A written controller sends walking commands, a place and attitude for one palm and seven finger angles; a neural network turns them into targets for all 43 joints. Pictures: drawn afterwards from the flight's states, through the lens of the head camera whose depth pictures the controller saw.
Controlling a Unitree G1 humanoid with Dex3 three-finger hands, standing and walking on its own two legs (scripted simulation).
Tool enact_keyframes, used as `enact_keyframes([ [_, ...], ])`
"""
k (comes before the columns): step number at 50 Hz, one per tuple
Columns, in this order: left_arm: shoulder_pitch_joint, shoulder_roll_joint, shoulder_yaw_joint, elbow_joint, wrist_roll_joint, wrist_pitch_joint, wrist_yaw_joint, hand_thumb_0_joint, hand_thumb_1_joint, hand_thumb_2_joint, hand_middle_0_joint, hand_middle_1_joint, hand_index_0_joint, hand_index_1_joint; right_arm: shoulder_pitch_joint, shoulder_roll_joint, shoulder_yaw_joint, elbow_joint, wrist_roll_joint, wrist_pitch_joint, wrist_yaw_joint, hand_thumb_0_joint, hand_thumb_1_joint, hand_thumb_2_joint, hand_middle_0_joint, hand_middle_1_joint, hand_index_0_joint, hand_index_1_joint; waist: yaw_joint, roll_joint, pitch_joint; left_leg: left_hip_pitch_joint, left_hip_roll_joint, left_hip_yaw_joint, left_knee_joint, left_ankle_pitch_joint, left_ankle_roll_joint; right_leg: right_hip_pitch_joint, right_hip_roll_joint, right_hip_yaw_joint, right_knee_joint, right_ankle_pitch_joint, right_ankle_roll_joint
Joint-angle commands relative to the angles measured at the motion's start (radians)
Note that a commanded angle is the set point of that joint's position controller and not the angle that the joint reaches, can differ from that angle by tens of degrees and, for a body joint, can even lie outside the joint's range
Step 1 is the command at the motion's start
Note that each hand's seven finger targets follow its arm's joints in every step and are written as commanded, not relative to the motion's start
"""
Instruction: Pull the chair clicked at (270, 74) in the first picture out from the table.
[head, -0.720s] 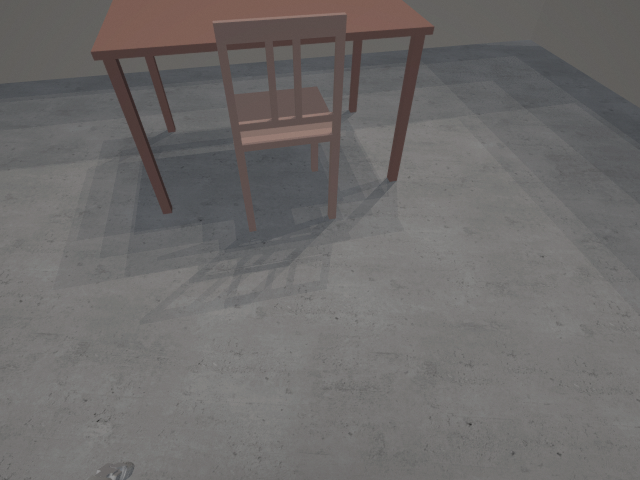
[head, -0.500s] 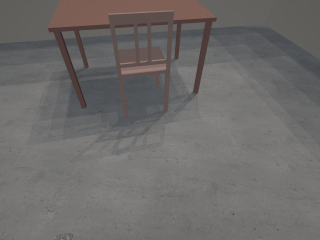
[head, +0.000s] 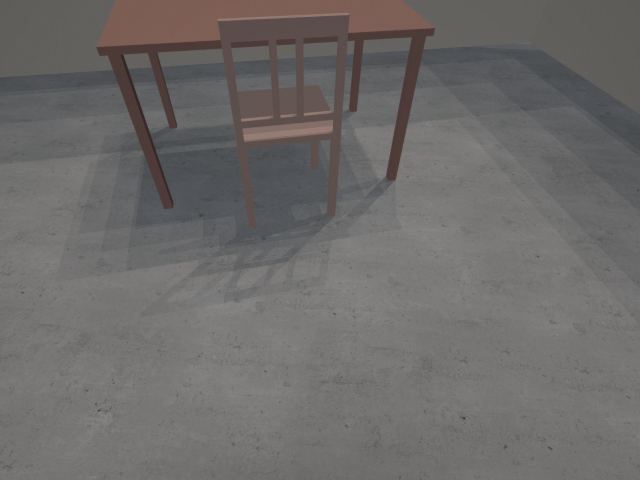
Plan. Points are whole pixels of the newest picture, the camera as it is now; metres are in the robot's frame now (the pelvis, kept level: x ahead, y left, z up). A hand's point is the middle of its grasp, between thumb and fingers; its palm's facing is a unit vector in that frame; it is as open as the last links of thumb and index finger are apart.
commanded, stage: stand and wait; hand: left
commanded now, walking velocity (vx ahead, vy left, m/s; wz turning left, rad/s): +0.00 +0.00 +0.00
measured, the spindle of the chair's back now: (274, 80) +1.31 +0.23 -0.11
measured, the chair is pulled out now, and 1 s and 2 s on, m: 0.00 0.00 0.00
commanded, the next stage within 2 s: look at it before walking up in 0.10 s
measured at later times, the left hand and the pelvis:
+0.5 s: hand out of the picture +0.07 +0.24 -0.16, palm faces -0.02 -0.95 -0.32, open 7.4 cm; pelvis +0.00 +0.00 +0.00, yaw +0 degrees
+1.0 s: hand out of the picture +0.06 +0.22 -0.17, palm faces -0.04 -0.96 -0.28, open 7.4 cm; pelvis +0.02 +0.00 +0.00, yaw -3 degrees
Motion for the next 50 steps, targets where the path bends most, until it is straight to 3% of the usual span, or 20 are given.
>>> enact_keyframes([
  [1, -0.054, 0.201, 0.039, -0.066, 0.001, -0.030, 0.015, 0.000, 0.900, 0.900, -0.200, -0.300, -0.200, -0.300, -0.060, -0.203, -0.044, -0.064, 0.003, -0.031, -0.012, 0.000, -0.900, -0.900, 0.200, 0.300, 0.200, 0.300, -0.004, 0.003, -0.040, -0.003, 0.101, -0.092, -0.080, 0.071, 0.042, -0.015, -0.116, 0.118, -0.103, 0.008, -0.032],
  [14, -0.050, 0.198, 0.038, -0.059, 0.004, -0.030, 0.016, 0.000, 0.900, 0.900, -0.200, -0.300, -0.200, -0.300, -0.058, -0.204, -0.045, -0.053, 0.004, -0.030, -0.010, 0.000, -0.900, -0.900, 0.200, 0.300, 0.200, 0.300, -0.002, 0.006, -0.025, -0.005, 0.104, -0.093, -0.095, 0.055, 0.041, -0.027, -0.112, 0.119, -0.110, -0.003, -0.028],
  [41, -0.049, 0.200, 0.038, -0.052, 0.003, -0.035, 0.017, 0.000, 0.900, 0.900, -0.200, -0.300, -0.200, -0.300, -0.069, -0.204, -0.039, -0.047, 0.006, -0.033, -0.013, 0.000, -0.900, -0.900, 0.200, 0.300, 0.200, 0.300, -0.002, 0.004, -0.064, 0.043, 0.111, -0.082, -0.094, 0.158, 0.037, 0.024, -0.121, 0.109, -0.105, 0.139, -0.026],
  [43, 0.023, 0.079, 0.013, -0.023, 0.002, -0.015, 0.020, 0.000, 0.900, 0.900, -0.200, -0.300, -0.200, -0.300, -0.004, -0.079, -0.012, -0.019, -0.003, -0.016, -0.010, 0.000, -0.900, -0.900, 0.200, 0.300, 0.200, 0.300, -0.003, -0.006, -0.071, 0.052, 0.103, -0.042, -0.067, 0.031, 0.016, 0.003, -0.110, 0.117, -0.105, -0.011, -0.015],
  [46, 0.049, 0.090, 0.027, -0.035, 0.011, 0.004, 0.004, 0.000, 0.900, 0.900, -0.200, -0.300, -0.200, -0.300, 0.034, -0.089, -0.024, -0.023, -0.012, -0.004, -0.006, 0.000, -0.900, -0.900, 0.200, 0.300, 0.200, 0.300, -0.004, -0.012, 0.031, -0.033, 0.095, -0.034, -0.066, -0.289, 0.025, -0.098, -0.079, 0.162, -0.105, -0.312, -0.039],
  [50, 0.087, 0.072, 0.047, -0.073, 0.016, 0.003, -0.012, 0.000, 0.900, 0.900, -0.200, -0.300, -0.200, -0.300, 0.078, -0.109, -0.046, -0.048, -0.013, -0.010, -0.006, 0.000, -0.900, -0.900, 0.200, 0.300, 0.200, 0.300, -0.009, 0.026, 0.124, -0.072, 0.139, -0.073, -0.066, -0.436, 0.063, -0.220, -0.033, 0.166, -0.009, -0.382, -0.063],
])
